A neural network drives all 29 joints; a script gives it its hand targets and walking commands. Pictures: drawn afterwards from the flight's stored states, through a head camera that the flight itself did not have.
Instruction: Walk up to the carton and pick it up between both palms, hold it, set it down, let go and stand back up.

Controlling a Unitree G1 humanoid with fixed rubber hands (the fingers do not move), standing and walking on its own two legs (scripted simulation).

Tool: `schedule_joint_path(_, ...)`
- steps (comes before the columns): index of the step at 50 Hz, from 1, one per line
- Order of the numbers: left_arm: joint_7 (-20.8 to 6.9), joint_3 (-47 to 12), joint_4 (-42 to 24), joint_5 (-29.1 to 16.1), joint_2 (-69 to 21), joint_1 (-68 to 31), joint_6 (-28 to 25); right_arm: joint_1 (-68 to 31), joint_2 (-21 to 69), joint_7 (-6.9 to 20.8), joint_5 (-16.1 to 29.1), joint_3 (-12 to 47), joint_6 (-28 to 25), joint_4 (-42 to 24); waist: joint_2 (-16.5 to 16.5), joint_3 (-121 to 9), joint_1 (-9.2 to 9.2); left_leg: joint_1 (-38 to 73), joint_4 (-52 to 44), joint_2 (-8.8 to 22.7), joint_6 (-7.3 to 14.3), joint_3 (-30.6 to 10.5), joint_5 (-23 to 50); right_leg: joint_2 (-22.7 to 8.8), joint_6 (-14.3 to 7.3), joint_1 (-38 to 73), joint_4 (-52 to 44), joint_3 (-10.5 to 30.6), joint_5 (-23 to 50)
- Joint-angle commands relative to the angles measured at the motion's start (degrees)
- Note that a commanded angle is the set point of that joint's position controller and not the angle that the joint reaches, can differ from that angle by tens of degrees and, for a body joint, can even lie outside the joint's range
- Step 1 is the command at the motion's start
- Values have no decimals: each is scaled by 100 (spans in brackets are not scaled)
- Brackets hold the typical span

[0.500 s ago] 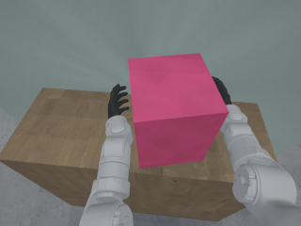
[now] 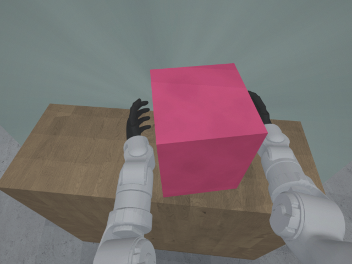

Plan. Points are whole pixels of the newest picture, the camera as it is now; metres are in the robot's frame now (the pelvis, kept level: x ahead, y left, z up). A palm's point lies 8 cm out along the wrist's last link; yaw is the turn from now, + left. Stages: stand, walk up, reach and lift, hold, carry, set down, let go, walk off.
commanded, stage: set down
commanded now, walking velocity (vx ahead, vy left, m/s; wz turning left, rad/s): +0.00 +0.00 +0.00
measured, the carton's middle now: (196, 133) +0.41 +0.00 +0.05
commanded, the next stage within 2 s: none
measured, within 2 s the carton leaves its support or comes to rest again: neither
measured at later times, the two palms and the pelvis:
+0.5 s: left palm (133, 139) +0.37 +0.16 +0.06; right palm (257, 127) +0.44 -0.15 +0.05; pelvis +0.00 +0.00 +0.00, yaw +0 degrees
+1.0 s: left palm (125, 162) +0.33 +0.18 +0.02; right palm (284, 128) +0.43 -0.21 +0.06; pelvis +0.02 +0.00 +0.00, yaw +0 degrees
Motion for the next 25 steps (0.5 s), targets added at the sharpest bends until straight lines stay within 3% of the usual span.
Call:
schedule_joint_path(1,-651,-1130,356,431,-2247,-3050,-435,-3060,1880,529,-154,553,-396,-1025,-2,-2952,-47,1327,-850,-21,-173,548,2123,-28,108,498,-396,-61,1018)
schedule_joint_path(5,-539,-1003,302,367,-1660,-3048,-494,-2923,1210,457,-129,391,-413,-936,32,-3001,-69,1289,-841,-39,-165,556,2014,-47,85,451,-340,-25,929)
schedule_joint_path(7,-445,-791,368,367,-1318,-2982,-497,-2855,881,400,-52,358,-355,-805,-18,-2726,56,1293,-873,-22,-140,573,1878,-36,88,357,-359,-22,726)
schedule_joint_path(8,-374,-859,182,300,-1275,-3048,-521,-2744,694,325,-33,203,-352,-700,89,-2664,-114,1325,-830,-19,-168,561,1970,-29,69,259,-347,-46,783)
schedule_joint_path(11,18,-883,225,-77,-47,-2835,-576,-2746,-848,41,520,462,-432,-625,169,-2902,5,1311,-689,-1,-218,544,2027,21,34,142,-286,-18,839)
schedule_joint_path(12,155,-977,212,-266,404,-2810,-585,-2768,-1412,-98,769,585,-429,-515,122,-2873,-32,1228,-664,8,-224,559,2035,42,38,140,-280,-7,892)
schedule_joint_path(13,282,-1090,156,-539,717,-2800,-572,-2932,-1838,-209,1120,889,-438,-615,95,-3020,68,1174,-570,23,-219,551,2108,77,35,192,-233,62,1011)
schedule_joint_path(14,356,-1298,71,-660,470,-3073,-542,-3166,-1637,-292,1340,1070,-365,-312,46,-2688,31,1058,-570,31,-200,520,1807,100,23,19,-295,70,659)
schedule_joint_path(16,479,-1537,-26,-868,187,-3229,-553,-3407,-1449,-385,1545,1319,-385,-450,-34,-2747,114,971,-437,60,-206,515,1820,104,-24,-101,-240,137,637)
schedule_joint_path(17,482,-1726,-102,-925,-130,-3314,-589,-3446,-1127,-421,1607,1413,-344,-476,-18,-2627,39,877,-415,65,-217,480,1654,88,-50,-176,-260,145,501)
schedule_joint_path(20,575,-1850,-129,-1167,212,-3198,-635,-3417,-1645,-473,2014,1652,-389,-825,86,-3380,153,1117,-221,106,-281,438,2076,140,-116,-305,-188,135,727)
schedule_joint_path(23,679,-1886,-507,-1310,575,-3032,-679,-3224,-2284,-547,2280,1722,-452,-984,203,-4114,165,1414,23,106,-375,440,2939,221,-176,-315,-100,169,1274)
schedule_joint_path(25,645,-1926,-766,-1473,656,-2702,-633,-3074,-2425,-615,2513,1933,-501,-1430,58,-4429,199,1513,220,79,-372,476,3599,256,-221,-61,-87,234,1951)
